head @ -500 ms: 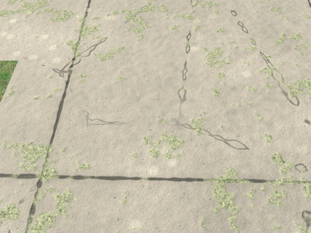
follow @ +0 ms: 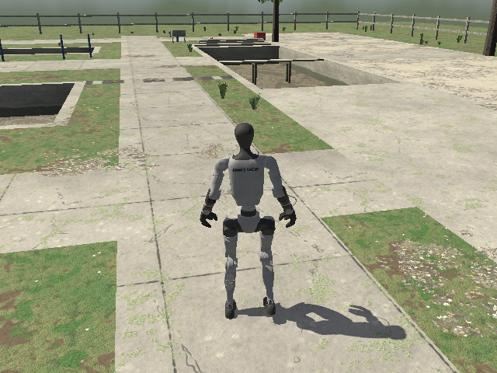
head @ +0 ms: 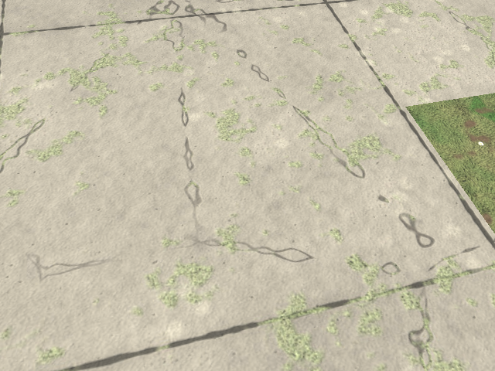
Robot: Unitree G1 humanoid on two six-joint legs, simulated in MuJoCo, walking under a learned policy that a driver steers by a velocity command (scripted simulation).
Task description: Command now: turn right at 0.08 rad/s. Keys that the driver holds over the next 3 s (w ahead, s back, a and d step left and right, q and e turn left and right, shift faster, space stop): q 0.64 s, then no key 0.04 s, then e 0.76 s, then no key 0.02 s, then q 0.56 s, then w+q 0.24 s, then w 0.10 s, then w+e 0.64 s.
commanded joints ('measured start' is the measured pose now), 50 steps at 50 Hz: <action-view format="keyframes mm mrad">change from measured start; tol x32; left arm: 1 -15 -12 -14 -64 7 -18 -8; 50 -35 124 15 17 -3 -80 -13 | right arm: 1 -22 -134 -28 -43 10 -5 9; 50 -36 -129 -29 -87 -8 10 -9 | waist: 1 3 262 -135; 7 8 -194 -143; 20 1 -118 -111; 23 -23 367 -128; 50 -7 -146 -65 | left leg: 1 130 158 -167 -94 382 196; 12 -262 -3 -23 527 -375 -55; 21 106 -49 70 -20 85 26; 23 253 361 -547 -121 630 330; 50 83 -68 -9 99 -29 28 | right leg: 1 130 -27 -62 -288 24 6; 6 497 -233 90 -541 611 -152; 17 344 -338 12 -561 741 -289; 25 -206 -69 -1 263 -161 -40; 50 144 -207 218 -561 434 -194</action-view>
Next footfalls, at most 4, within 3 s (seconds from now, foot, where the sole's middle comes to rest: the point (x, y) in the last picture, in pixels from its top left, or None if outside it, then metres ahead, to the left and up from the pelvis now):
0.10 right None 0.03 -0.14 -0.78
0.42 left None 0.01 0.12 -0.78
0.88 right None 0.09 -0.10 -0.78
1.40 right None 0.06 -0.14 -0.78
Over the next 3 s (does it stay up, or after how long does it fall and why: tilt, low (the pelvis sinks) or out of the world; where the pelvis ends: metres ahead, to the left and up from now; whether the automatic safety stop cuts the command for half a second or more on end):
stays up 0.33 0.09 0.00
